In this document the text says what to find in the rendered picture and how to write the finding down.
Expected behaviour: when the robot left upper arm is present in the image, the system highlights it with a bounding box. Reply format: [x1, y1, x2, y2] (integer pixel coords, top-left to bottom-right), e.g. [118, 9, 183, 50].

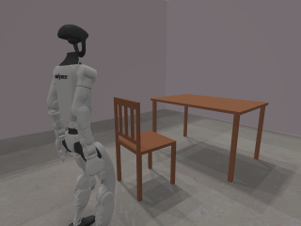
[46, 66, 59, 111]

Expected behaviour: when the humanoid robot torso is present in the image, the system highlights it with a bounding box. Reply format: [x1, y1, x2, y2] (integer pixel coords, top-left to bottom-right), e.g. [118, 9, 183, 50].
[55, 60, 93, 154]

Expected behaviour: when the table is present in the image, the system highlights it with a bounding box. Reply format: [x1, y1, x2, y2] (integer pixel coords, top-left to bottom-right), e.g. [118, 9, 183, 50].
[150, 94, 269, 183]

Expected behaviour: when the robot right upper arm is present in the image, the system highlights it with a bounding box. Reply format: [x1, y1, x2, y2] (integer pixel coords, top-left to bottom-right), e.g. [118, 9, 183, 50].
[71, 64, 97, 119]

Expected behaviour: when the left robot hand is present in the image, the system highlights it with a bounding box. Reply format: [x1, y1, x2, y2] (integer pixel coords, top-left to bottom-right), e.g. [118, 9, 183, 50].
[55, 137, 73, 161]

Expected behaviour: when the right robot hand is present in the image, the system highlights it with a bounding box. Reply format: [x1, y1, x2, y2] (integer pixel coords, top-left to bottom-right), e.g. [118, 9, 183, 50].
[86, 156, 106, 190]

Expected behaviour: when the left robot forearm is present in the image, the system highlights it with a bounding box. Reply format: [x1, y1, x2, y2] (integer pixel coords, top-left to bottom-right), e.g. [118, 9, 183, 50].
[47, 106, 66, 139]

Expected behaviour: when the right robot shin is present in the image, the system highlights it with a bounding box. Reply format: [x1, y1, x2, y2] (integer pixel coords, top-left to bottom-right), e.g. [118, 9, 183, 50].
[95, 191, 117, 226]

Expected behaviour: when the chair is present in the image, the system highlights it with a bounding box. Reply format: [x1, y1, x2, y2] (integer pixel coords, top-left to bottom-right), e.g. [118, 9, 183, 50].
[114, 97, 177, 202]

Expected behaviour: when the right robot forearm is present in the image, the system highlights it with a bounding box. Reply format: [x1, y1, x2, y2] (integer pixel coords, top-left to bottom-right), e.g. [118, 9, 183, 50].
[74, 106, 98, 160]

